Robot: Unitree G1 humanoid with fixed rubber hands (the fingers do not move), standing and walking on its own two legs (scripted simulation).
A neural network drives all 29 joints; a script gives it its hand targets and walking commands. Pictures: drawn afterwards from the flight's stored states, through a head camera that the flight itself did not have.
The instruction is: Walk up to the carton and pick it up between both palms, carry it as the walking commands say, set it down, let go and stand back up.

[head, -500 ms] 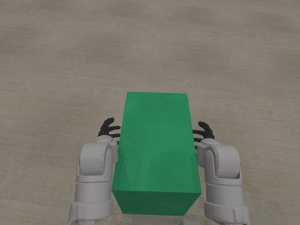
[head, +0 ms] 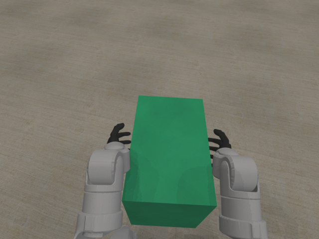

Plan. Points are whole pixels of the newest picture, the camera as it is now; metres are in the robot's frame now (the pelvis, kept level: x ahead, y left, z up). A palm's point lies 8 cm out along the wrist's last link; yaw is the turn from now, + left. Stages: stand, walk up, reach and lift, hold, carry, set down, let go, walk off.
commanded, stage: carry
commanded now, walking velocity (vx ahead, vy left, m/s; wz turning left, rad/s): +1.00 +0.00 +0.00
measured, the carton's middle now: (166, 161) +0.33 +0.01 -0.02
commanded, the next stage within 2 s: none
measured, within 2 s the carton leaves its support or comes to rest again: neither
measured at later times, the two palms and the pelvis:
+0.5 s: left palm (142, 33) +0.87 +0.12 +0.08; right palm (203, 35) +0.85 -0.13 +0.08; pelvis +0.55 +0.01 -0.02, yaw -3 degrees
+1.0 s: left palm out of the picture +1.42 +0.12 +0.07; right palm out of the picture +1.39 -0.13 +0.06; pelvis +1.10 +0.02 -0.02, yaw -3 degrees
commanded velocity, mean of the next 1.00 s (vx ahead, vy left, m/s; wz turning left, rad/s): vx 1.00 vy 0.00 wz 0.00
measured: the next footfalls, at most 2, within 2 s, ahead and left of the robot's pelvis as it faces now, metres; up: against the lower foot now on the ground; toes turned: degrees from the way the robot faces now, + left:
left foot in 0.14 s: +0.38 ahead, +0.12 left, +0.00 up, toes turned +9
right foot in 0.54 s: +0.80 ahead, -0.11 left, +0.00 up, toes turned -15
